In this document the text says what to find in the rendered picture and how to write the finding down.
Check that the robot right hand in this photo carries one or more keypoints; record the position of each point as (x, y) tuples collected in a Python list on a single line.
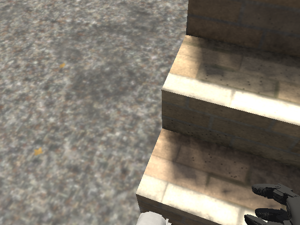
[(281, 194)]

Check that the left robot thigh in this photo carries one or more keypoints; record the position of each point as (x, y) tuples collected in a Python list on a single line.
[(152, 218)]

